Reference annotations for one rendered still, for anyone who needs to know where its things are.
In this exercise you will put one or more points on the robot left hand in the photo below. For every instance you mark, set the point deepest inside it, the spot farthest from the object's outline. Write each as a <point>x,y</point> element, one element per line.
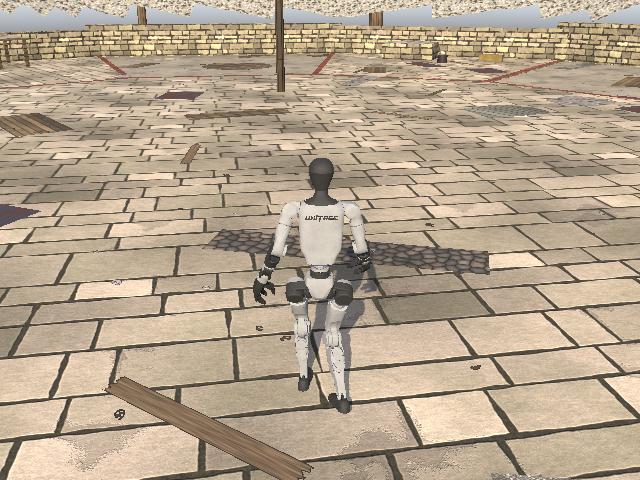
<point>258,288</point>

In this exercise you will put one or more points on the robot right shin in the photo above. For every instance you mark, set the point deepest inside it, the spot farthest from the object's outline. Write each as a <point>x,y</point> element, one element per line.
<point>336,363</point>

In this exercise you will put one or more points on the robot torso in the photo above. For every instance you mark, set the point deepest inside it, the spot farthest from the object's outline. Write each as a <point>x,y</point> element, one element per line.
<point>321,233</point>

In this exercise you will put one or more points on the robot right upper arm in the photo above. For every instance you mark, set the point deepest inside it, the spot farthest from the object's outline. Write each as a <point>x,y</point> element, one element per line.
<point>352,212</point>

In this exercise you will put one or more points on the robot right hand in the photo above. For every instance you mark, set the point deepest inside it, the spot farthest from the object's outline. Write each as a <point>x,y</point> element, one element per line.
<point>355,262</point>

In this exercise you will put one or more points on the robot left upper arm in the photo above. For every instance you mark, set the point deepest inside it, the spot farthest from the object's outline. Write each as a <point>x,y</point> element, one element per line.
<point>289,211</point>

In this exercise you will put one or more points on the left robot forearm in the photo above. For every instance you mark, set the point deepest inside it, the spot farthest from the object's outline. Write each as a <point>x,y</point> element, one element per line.
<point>268,266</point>

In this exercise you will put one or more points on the right robot forearm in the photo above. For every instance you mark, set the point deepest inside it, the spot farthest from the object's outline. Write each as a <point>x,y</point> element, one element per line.
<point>364,258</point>

